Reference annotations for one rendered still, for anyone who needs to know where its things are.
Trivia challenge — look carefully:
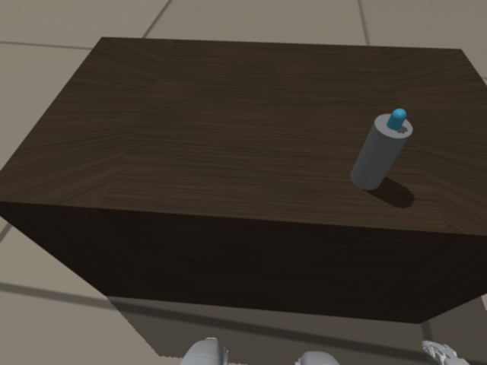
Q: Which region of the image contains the right robot hand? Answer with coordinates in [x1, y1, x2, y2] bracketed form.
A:
[422, 341, 469, 365]

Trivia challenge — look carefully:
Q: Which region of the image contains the bottle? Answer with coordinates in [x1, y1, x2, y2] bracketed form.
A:
[350, 109, 412, 190]

